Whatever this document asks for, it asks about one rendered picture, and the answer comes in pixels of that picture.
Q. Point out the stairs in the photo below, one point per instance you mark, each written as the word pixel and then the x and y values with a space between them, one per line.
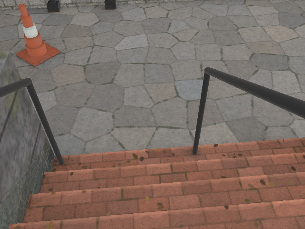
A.
pixel 240 185

